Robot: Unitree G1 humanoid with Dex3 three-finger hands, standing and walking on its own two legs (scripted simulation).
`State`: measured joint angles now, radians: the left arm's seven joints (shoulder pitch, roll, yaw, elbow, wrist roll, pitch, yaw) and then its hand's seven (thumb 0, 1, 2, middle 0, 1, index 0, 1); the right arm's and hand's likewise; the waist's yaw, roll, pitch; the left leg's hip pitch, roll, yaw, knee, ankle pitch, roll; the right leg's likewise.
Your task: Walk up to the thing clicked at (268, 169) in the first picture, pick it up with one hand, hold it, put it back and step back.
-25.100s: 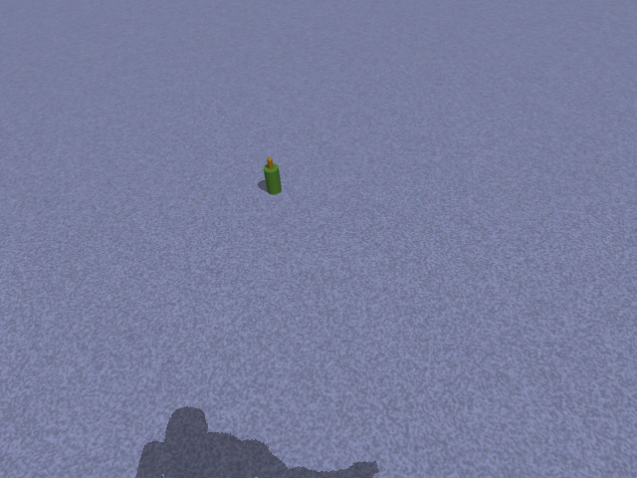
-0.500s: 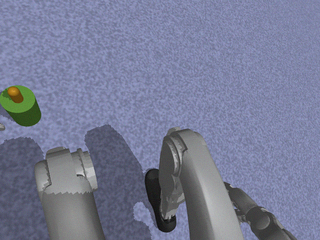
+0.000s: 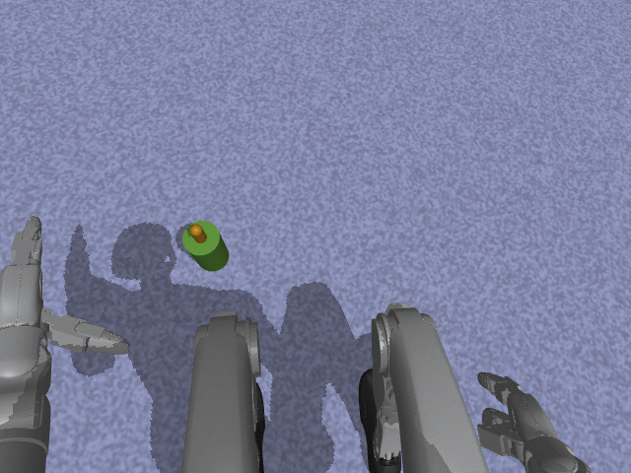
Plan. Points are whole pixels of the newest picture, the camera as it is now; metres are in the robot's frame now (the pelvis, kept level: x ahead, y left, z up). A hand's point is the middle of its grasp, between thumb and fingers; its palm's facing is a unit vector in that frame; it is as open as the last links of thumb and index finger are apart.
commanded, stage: home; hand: left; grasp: from the side
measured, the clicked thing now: (205, 244) +0.48 +0.22 -0.36
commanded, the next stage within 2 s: none
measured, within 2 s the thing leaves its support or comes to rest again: neither
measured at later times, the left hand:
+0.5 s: hand (35, 339) +0.27 +0.23 +0.12, palm faces +0.19 -0.91 -0.37, open 17.3 cm
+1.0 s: hand out of the picture +0.22 +0.19 +0.21, palm faces +0.20 -0.93 -0.30, open 17.5 cm
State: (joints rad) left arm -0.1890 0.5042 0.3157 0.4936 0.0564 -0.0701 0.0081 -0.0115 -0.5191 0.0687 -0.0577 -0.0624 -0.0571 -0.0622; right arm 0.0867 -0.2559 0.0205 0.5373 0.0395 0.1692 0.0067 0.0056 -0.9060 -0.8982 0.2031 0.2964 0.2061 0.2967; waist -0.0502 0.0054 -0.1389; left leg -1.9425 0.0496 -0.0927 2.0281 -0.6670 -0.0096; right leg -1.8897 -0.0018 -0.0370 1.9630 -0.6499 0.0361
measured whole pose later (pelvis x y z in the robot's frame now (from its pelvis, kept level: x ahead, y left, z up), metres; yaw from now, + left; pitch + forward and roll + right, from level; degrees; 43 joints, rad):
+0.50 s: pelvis +0.06 -0.01 +0.21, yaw +4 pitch +19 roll -2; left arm 0.21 0.27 0.09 0.24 0.00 0.22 0.16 -0.01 -0.52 0.07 -0.06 -0.06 -0.06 -0.06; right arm 0.22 -0.22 0.02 0.51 0.05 0.01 -0.14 0.01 -0.90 -0.90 0.20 0.30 0.20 0.30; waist -0.05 0.02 -0.17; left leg -1.06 0.05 -0.06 1.28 -0.56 -0.03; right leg -1.01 -0.01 -0.05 1.24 -0.56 0.01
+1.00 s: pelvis +0.07 -0.01 +0.26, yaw +6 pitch +9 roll -2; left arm 0.48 0.20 -0.01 -0.03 -0.01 0.29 0.15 -0.01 -0.54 0.05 -0.05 -0.05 -0.05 -0.05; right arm 0.26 -0.21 0.03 0.46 0.02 -0.10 -0.18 0.01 -0.90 -0.90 0.20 0.30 0.21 0.30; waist -0.02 0.04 -0.11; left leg -0.67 0.04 -0.04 0.99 -0.47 -0.03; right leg -0.63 -0.02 -0.05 0.95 -0.47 0.01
